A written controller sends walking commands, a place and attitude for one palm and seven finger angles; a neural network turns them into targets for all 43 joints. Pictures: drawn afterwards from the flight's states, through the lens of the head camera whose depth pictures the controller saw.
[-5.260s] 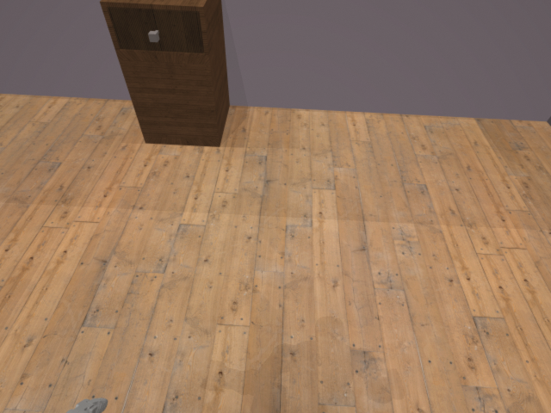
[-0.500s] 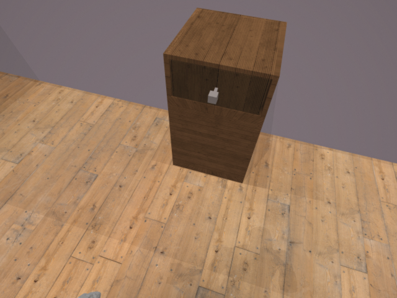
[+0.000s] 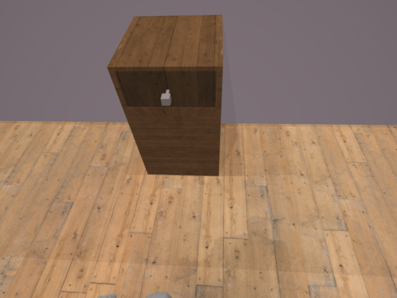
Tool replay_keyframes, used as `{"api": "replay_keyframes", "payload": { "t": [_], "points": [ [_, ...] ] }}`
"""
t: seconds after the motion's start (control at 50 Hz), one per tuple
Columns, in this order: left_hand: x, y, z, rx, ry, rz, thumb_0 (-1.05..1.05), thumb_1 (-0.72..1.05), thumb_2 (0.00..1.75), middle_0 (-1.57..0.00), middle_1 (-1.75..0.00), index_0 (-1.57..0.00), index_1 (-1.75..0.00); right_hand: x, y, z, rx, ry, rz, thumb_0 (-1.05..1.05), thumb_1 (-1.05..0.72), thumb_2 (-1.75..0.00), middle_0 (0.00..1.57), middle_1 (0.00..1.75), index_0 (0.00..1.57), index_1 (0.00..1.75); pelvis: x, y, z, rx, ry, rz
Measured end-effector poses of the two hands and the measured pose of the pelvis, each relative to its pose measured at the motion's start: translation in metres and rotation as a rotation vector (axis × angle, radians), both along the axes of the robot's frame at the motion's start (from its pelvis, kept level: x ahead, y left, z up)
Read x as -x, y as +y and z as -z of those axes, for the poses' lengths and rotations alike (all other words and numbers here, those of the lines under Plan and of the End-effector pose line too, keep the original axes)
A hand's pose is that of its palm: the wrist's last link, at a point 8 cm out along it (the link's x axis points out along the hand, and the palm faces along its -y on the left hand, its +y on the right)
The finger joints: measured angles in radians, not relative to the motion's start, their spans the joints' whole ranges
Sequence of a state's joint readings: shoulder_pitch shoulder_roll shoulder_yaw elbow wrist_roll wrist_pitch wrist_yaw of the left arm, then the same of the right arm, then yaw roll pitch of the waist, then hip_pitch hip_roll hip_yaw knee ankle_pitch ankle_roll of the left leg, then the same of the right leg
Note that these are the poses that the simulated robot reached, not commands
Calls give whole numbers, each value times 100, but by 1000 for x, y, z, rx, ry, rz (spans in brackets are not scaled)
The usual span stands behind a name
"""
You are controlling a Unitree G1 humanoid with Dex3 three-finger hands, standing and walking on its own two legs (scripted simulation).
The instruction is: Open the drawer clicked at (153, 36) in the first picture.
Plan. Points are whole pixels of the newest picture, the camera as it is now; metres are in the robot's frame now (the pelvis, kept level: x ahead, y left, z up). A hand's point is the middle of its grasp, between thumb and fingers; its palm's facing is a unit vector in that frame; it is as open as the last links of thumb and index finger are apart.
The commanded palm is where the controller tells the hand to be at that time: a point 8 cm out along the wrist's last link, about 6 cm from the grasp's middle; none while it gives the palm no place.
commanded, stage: take the last steps up to it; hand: left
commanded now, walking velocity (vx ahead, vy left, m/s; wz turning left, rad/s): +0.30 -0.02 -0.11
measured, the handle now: (166, 96) +0.83 +0.17 -0.13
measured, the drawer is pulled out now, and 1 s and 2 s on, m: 0.00 0.00 0.00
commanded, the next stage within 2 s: come to a stop and stand still in 0.96 s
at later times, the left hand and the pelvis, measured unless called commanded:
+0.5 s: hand out of the picture +0.13 +0.21 -0.17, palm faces -0.04 -0.99 -0.16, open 7.4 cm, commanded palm none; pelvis +0.10 +0.02 +0.01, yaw -5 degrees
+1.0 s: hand (154, 239) +0.29 +0.14 -0.17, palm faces -0.01 -0.98 -0.18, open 7.3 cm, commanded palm none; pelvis +0.27 -0.03 +0.01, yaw -3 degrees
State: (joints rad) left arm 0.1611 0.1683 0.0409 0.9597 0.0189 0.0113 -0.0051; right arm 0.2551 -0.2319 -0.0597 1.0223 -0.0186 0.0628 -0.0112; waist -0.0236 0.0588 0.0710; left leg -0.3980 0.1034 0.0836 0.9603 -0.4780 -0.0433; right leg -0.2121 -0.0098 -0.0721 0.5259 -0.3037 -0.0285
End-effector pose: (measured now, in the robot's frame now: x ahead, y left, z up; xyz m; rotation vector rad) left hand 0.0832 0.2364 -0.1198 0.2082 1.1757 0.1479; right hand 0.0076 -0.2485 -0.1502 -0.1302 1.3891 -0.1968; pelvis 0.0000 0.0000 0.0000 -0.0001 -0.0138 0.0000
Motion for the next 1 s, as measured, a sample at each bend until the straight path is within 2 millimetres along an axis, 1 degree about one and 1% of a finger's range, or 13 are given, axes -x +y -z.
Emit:
{"api": "replay_keyframes", "payload": {
  "t": [0.06, 0.12, 0.24, 0.3, 0.34, 0.42, 0.54, 0.62, 0.7, 0.76, 0.88, 0.94, 1.0],
  "points": [
    [12, -6, 0, 14, 27, -13, 1, 91, 90, -20, -30, -20, -30, -6, -4, -8, 3, -18, -2, 1, -91, -90, 20, 30, 20, 30, -5, -1, -5, -6, 1, 5],
    [26, -2, 3, 20, 66, -27, 0, 92, 90, -20, -30, -20, -30, -18, -4, -14, 10, -47, -6, 1, -91, -90, 20, 30, 20, 30, -12, 0, -7, -5, 4, 12],
    [51, 14, 21, 56, 181, -65, 1, 92, 90, -20, -30, -20, -30, -59, 13, -23, 36, -123, -31, 1, -91, -90, 20, 30, 20, 30, -33, 15, -3, 11, 1, 28],
    [55, 25, 35, 74, 242, -73, 1, 91, 90, -20, -30, -20, -30, -74, 25, -20, 57, -163, -30, 0, -91, -90, 20, 30, 20, 30, -47, 25, 5, 13, -3, 46],
    [48, 28, 35, 75, 275, -52, 1, 91, 90, -20, -30, -20, -30, -74, 33, -22, 54, -165, -11, 0, -91, -90, 20, 30, 20, 30, -55, 28, 3, 11, -5, 64],
    [9, 29, 25, 79, 250, -17, 1, 91, 90, -19, -30, -19, -30, -59, 48, -24, 24, -92, 34, 0, -91, -90, 20, 30, 20, 30, -74, 29, -6, 7, 0, 74],
    [-72, 12, 14, 69, 152, 33, 1, 91, 90, -19, -30, -19, -30, -35, 63, -19, -46, 62, 110, 0, -91, -90, 20, 30, 20, 30, -108, 19, -10, -4, 8, 86],
    [-134, -11, 13, 56, 90, 88, 1, 91, 90, -19, -30, -19, -30, -28, 59, -11, -89, 150, 168, 0, -91, -90, 20, 30, 20, 30, -135, 1, -4, -16, 10, 97],
    [-187, -38, 19, 41, 6, 114, 1, 91, 90, -19, -30, -19, -30, -38, 41, 6, -118, 216, 193, 0, -91, -90, 20, 30, 20, 30, -166, -22, 11, -15, 5, 94],
    [-201, -52, 16, 51, -23, 84, 1, 91, 90, -19, -30, -19, -30, -73, 21, 6, -107, 205, 163, 1, -91, -90, 20, 30, 20, 30, -185, -31, 8, -7, -1, 80],
    [-206, -46, 6, 17, 31, 19, -1, 95, 90, -20, -30, -20, -30, -192, -18, -7, -38, 3, 84, 1, -91, -90, 20, 30, 20, 30, -225, -39, -6, 4, 14, 61],
    [-202, -45, 10, 33, 99, 7, -1, 94, 90, -20, -30, -20, -30, -252, -25, -15, -16, -97, 46, 0, -91, -90, 20, 30, 20, 30, -245, -38, -8, 10, 19, 59],
    [-198, -44, 19, 62, 162, -19, 0, 93, 90, -20, -30, -20, -30, -307, -24, -21, 1, -169, -1, 0, -92, -90, 19, 30, 20, 30, -268, -33, -6, 19, 17, 57]
  ]
}}
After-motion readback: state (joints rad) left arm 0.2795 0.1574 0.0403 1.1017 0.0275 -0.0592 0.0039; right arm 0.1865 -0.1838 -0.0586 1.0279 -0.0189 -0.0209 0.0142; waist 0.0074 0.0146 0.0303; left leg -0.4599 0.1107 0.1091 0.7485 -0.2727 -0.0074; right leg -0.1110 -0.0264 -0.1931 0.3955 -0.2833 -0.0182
